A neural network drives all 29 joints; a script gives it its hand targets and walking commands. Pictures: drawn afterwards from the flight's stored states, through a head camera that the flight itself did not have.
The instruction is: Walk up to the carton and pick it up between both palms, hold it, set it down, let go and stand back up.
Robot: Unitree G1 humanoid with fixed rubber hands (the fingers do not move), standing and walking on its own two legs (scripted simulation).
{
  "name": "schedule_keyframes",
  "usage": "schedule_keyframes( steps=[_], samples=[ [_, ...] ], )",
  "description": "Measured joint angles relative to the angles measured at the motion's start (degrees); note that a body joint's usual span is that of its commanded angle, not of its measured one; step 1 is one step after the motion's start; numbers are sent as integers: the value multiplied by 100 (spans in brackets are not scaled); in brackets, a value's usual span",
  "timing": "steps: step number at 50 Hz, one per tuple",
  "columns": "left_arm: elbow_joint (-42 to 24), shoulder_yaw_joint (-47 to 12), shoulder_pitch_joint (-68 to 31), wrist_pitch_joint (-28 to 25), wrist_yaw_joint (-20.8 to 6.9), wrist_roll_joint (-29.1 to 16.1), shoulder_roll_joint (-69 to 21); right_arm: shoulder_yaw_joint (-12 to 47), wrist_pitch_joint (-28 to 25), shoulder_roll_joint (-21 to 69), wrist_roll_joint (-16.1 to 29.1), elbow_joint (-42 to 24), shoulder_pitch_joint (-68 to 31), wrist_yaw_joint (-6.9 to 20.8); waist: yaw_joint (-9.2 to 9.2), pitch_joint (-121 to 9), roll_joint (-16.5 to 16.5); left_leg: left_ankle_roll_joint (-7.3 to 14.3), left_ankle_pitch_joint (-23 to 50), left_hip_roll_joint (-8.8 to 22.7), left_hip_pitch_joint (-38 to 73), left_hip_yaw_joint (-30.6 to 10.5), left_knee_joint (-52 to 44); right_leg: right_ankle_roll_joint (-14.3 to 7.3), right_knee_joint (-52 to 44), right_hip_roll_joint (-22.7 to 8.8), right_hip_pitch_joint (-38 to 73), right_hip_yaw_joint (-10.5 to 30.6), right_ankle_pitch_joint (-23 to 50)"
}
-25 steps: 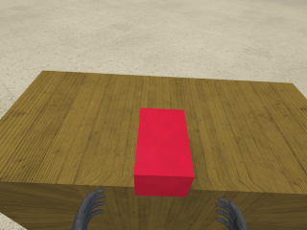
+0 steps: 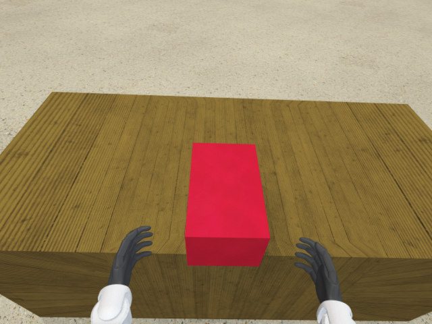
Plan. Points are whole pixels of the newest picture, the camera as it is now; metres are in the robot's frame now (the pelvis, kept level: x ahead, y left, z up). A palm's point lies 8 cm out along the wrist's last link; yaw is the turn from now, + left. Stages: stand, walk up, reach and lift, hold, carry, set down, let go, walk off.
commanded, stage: reach and lift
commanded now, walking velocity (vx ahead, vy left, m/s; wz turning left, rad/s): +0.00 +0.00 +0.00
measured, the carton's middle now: (223, 200) +0.43 +0.02 -0.07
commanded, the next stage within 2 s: none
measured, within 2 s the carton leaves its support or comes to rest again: neither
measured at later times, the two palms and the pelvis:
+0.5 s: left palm (136, 220) +0.31 +0.19 +0.01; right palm (314, 232) +0.31 -0.16 +0.01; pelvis +0.00 +0.00 +0.00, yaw -1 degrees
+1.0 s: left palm (144, 176) +0.38 +0.19 +0.06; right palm (307, 186) +0.39 -0.15 +0.06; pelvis +0.00 +0.00 +0.00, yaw -1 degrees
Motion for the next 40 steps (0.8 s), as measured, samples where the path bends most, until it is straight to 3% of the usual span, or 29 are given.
schedule_keyframes(
  steps=[10, 40],
  samples=[
    [284, 122, -904, 417, 9, -4, 29, 18, 567, -98, 152, 145, -892, -126, -3, -162, -25, 7, 139, 20, -210, 37, -143, 8, -185, 25, -207, 38, 177],
    [940, 732, -3102, 1463, 9, 338, -128, 97, 1547, -247, 445, 692, -3045, -545, 44, -583, 104, 13, 316, 93, -1005, 64, -271, 29, -535, 103, -920, 72, 493]
  ],
)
